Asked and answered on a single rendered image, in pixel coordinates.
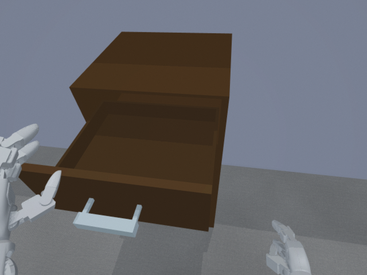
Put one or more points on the handle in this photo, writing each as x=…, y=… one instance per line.
x=106, y=224

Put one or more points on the robot left hand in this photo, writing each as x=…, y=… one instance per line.
x=14, y=151

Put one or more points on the cabinet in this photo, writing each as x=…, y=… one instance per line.
x=163, y=68

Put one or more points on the drawer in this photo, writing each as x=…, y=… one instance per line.
x=160, y=156

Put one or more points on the robot right hand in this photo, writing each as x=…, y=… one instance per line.
x=293, y=256

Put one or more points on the left robot forearm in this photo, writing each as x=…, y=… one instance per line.
x=7, y=265

